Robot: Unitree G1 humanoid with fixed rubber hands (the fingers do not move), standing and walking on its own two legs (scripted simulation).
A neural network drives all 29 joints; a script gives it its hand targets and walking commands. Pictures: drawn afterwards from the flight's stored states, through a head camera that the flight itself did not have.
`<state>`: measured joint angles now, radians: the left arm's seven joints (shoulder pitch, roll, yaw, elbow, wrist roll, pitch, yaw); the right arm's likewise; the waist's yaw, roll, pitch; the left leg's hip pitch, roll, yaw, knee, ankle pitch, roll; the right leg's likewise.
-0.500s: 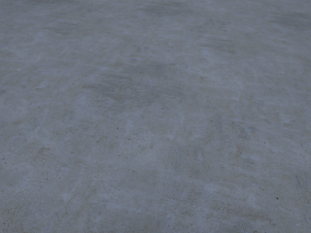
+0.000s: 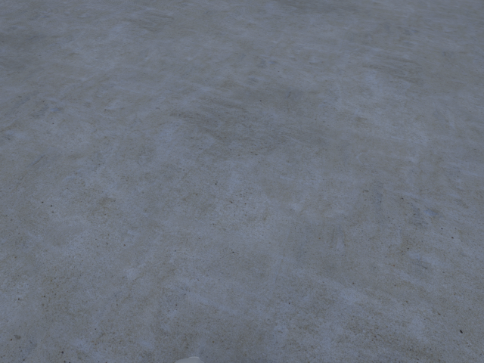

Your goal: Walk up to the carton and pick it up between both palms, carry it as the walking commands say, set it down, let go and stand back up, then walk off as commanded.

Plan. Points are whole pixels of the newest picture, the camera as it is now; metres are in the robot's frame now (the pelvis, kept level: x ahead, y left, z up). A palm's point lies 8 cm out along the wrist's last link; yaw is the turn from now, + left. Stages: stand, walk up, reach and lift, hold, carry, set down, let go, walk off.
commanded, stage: walk up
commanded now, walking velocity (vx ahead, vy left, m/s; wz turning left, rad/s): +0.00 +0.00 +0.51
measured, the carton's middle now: out of the picture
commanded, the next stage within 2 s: none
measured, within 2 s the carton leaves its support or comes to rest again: neither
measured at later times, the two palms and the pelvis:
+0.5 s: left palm out of the picture +0.04 +0.32 -0.11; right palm out of the picture +0.11 -0.20 -0.10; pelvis -0.01 +0.04 +0.01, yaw +14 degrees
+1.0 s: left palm out of the picture -0.10 +0.29 -0.11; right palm (329, 330) +0.21 -0.16 -0.11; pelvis -0.01 +0.02 +0.00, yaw +30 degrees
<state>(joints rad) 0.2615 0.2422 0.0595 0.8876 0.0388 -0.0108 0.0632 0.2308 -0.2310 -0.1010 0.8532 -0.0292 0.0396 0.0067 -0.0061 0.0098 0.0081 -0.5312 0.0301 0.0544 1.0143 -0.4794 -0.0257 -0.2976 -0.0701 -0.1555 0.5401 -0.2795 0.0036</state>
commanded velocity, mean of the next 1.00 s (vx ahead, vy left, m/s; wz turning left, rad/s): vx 0.00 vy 0.00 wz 0.50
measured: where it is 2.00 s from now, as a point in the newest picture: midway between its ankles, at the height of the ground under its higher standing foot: outside the picture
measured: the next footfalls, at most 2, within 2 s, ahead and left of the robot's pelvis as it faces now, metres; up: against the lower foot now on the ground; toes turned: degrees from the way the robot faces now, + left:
left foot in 0.14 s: +0.04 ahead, +0.13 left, +0.00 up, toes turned +10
right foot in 0.64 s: +0.06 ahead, -0.10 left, +0.00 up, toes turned +16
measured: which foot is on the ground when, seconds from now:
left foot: up 0.00-0.12, down 0.14-0.64, up 0.66-1.00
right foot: down 0.00-0.14, up 0.16-0.62, down 0.64-1.00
